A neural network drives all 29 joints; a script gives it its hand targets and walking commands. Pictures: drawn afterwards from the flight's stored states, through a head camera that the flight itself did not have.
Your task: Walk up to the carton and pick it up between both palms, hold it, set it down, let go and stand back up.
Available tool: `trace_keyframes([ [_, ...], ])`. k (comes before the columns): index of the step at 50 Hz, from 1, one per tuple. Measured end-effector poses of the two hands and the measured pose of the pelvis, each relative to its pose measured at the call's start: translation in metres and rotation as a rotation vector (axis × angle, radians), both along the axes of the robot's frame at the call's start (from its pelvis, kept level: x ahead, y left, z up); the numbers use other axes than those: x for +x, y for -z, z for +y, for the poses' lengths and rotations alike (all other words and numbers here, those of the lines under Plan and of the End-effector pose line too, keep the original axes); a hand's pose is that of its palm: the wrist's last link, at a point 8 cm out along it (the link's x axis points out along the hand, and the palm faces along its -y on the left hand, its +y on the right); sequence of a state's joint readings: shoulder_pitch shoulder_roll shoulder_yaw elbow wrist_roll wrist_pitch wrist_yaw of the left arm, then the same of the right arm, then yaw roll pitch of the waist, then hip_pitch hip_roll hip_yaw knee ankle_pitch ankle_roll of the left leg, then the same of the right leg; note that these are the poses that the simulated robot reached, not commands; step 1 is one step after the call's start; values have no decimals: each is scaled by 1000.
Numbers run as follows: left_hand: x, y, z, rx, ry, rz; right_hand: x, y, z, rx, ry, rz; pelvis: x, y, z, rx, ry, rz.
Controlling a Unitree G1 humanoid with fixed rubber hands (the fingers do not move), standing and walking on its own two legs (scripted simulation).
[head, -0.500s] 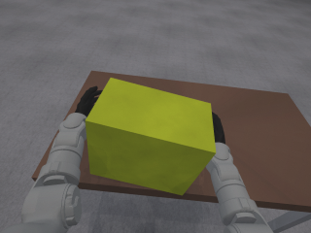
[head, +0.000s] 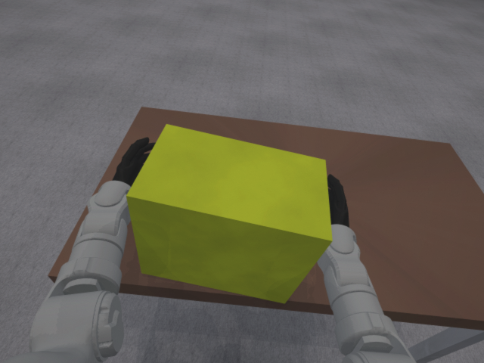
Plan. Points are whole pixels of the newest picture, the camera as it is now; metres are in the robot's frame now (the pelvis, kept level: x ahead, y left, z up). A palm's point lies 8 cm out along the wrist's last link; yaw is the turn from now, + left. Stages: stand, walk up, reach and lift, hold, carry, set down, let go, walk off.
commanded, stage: set down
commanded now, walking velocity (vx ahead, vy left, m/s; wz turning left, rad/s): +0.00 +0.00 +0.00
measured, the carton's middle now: (229, 219) +0.34 +0.01 +0.05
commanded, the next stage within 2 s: none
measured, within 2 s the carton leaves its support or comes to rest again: neither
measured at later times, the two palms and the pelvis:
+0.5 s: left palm (124, 187) +0.39 +0.20 +0.07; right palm (329, 219) +0.33 -0.17 +0.06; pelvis +0.00 +0.00 +0.00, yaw +0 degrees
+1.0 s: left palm (128, 203) +0.41 +0.20 +0.00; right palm (330, 232) +0.34 -0.19 +0.01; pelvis +0.02 +0.02 +0.00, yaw +0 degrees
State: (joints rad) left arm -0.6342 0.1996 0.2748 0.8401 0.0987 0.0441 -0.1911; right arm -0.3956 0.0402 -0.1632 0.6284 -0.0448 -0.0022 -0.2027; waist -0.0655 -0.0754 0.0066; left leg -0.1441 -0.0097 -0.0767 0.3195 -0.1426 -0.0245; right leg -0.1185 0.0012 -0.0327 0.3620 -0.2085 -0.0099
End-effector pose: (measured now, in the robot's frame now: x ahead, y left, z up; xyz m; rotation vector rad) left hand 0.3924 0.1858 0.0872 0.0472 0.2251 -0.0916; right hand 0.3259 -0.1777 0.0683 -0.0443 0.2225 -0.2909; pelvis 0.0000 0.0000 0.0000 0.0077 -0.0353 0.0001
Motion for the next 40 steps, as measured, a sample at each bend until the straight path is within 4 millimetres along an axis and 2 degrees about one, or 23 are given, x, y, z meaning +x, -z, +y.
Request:
trace_keyframes([
  [21, 0, 18, 10, 14, 4, 20, 5, 4, 8, -6, 0, -52, 3, 0, 3, 1, -2, 5],
  [31, 1, 18, 10, 10, 6, 10, 5, 5, 7, -23, -8, -63, 4, 0, 4, 2, -3, 7],
  [33, 1, 20, 12, 14, -10, 9, 5, 9, 5, -27, -14, -45, 4, 0, 4, 2, -3, 7],
  [36, 2, 29, 15, 41, -46, 31, 2, 28, 0, 4, 8, 27, 5, 0, 4, 1, -3, 18],
  [40, 5, 52, 17, 50, -61, 88, -3, 54, -10, 57, 75, 122, 6, 1, 6, -4, -2, 60],
])
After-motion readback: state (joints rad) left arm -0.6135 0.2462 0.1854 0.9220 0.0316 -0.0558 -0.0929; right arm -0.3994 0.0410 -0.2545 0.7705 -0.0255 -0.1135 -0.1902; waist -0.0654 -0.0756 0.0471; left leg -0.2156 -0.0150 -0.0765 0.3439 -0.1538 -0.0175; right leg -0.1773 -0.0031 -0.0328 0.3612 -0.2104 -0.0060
